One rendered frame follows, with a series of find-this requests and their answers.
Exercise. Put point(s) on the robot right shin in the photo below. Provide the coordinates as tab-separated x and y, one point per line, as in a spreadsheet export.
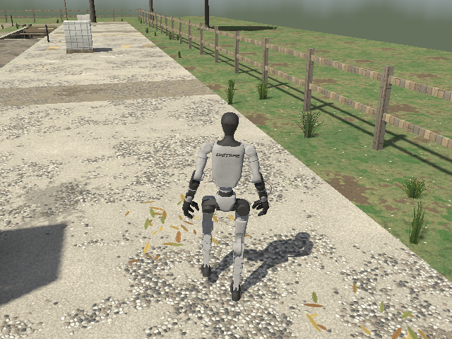
238	262

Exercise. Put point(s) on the robot right upper arm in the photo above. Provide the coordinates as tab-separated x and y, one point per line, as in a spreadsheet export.
250	151

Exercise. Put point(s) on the robot right forearm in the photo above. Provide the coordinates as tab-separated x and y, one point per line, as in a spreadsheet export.
261	190

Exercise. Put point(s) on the robot left forearm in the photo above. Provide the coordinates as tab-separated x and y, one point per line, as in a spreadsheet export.
191	191

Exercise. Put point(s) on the robot right foot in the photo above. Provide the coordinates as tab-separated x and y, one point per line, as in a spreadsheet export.
235	294

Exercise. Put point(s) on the robot left upper arm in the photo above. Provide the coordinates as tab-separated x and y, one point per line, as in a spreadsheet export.
202	160

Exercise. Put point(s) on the robot right hand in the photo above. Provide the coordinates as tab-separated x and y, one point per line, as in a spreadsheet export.
263	205

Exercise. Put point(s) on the robot left hand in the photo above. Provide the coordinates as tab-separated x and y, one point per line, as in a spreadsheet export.
186	207

